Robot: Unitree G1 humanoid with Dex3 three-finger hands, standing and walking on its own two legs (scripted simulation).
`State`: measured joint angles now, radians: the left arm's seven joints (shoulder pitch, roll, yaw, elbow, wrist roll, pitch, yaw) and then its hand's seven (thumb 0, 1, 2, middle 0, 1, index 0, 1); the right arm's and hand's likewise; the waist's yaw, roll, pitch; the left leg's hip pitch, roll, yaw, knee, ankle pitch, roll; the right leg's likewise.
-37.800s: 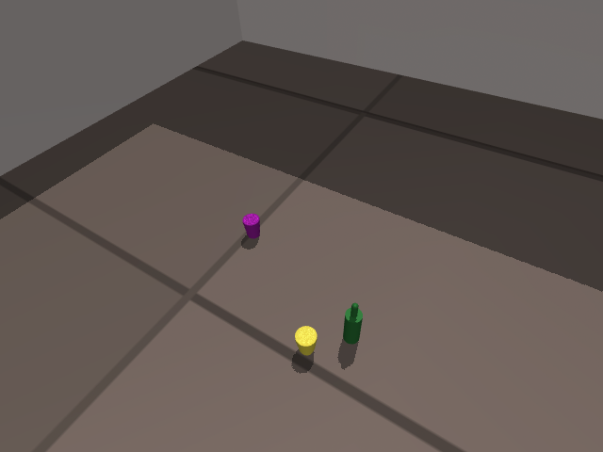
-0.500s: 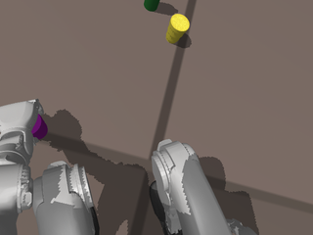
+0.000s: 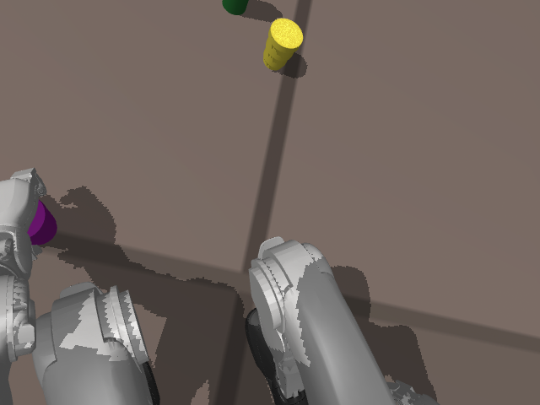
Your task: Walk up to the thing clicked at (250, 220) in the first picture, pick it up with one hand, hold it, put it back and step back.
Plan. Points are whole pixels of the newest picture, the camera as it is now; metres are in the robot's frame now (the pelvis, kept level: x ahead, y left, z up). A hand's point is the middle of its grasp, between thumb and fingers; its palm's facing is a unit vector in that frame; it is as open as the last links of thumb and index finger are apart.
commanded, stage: open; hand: left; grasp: from above
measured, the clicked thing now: (28, 223) +0.43 +0.28 -0.25
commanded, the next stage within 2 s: withdraw in 0.64 s
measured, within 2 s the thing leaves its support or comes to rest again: neither
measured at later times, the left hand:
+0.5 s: hand (22, 222) +0.43 +0.28 -0.22, palm faces -0.44 -0.13 -0.89, open 13.2 cm
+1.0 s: hand (9, 209) +0.44 +0.28 -0.19, palm faces -0.34 -0.13 -0.93, open 13.9 cm
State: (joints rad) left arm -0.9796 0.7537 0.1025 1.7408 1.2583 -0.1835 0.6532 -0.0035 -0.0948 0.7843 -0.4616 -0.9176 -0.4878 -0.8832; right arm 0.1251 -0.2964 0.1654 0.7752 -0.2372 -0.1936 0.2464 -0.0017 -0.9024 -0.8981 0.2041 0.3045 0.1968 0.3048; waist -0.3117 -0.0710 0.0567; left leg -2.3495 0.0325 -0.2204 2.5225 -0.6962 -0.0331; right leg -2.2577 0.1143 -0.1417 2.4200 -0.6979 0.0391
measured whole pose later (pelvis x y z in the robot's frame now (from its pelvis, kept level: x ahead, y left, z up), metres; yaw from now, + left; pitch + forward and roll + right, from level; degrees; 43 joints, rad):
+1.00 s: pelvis +0.01 +0.00 +0.01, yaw +0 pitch +31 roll -9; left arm -0.90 0.69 0.12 1.50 1.21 -0.12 0.62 0.00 -0.49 0.98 -0.09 -1.06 -0.10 -1.03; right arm 0.12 -0.28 0.12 0.78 -0.20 -0.17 0.28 0.00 -0.91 -0.90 0.20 0.30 0.20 0.30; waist -0.27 -0.04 0.00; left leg -2.34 0.03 -0.21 2.49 -0.71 -0.04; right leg -2.25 0.11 -0.14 2.40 -0.72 0.03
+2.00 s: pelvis +0.00 +0.00 +0.05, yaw +5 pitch +35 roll -6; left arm -0.89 0.58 0.04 1.30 1.09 -0.03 0.41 0.00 -0.30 0.91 -0.22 -0.83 -0.20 -0.82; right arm 0.20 -0.20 0.05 0.77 -0.12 -0.03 0.14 0.00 -0.90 -0.90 0.21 0.30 0.20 0.30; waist -0.20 0.04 -0.12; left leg -2.28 0.02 -0.12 2.33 -0.66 -0.02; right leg -2.20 0.08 -0.06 2.28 -0.71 0.03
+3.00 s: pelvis +0.07 +0.01 +0.40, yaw +13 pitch +14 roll -3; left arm 0.44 0.22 0.03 -0.07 -0.07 0.44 0.08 0.01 0.90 0.89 -0.21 -0.30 -0.20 -0.30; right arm 0.30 -0.20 0.06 0.52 0.04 -0.14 -0.17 0.01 -0.90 -0.90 0.21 0.30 0.20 0.30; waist -0.07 0.05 -0.18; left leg -0.84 0.02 -0.08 1.10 -0.49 -0.01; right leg -0.76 0.03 -0.03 1.03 -0.51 0.00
